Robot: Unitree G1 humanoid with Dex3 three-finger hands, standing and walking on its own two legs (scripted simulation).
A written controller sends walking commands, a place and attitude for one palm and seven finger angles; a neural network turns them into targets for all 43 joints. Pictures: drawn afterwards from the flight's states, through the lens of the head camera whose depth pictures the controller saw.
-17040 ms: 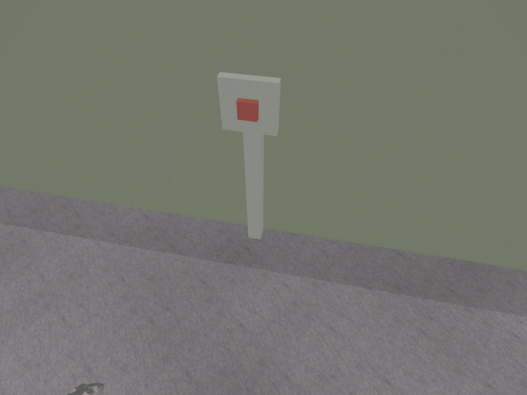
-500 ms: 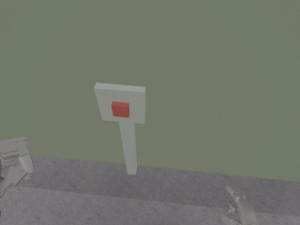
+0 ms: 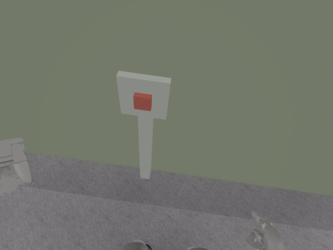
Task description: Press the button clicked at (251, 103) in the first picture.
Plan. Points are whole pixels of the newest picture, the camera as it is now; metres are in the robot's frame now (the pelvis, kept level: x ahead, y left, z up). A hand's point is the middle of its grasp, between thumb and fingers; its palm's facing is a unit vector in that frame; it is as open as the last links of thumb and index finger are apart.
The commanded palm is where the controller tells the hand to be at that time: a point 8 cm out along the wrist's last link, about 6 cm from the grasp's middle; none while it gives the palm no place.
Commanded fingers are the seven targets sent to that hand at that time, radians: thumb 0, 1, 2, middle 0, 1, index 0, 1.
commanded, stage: step back with the hand held close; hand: left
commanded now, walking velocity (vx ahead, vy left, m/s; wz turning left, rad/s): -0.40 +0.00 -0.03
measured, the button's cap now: (143, 101) +0.60 +0.10 -0.03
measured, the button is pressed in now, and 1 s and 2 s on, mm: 0 0 0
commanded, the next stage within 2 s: stop stepping back and stand still in 0.22 s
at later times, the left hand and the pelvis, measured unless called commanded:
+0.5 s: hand out of the picture +0.12 +0.23 +0.18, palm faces +0.27 -0.87 -0.41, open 3.1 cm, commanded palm +0.08 +0.27 +0.19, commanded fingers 0.00 0.90 0.90 -1.30 -1.50 -1.30 -1.50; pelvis -0.08 +0.01 -0.01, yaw -5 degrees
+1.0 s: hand out of the picture +0.08 +0.33 +0.18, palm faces +0.40 -0.86 -0.33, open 3.1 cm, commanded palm +0.02 +0.35 +0.19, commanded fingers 0.00 0.90 0.90 -1.30 -1.50 -1.30 -1.50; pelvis -0.14 +0.08 +0.01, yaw -5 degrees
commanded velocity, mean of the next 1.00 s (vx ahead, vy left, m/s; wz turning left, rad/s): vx -0.03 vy -0.06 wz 0.01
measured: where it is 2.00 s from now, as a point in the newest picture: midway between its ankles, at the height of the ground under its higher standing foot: outside the picture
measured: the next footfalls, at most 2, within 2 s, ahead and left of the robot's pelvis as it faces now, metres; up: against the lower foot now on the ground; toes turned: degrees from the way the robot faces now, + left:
right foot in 0.28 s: -0.18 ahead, -0.12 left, +0.00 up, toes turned -7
right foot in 0.72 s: -0.15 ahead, -0.05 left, +0.00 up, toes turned -8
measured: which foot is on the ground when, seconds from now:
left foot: down 0.00-0.72, up 0.74-0.90, down 0.92-1.00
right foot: up 0.00-0.26, down 0.28-0.60, up 0.62-0.70, down 0.72-0.94, up 0.96-1.00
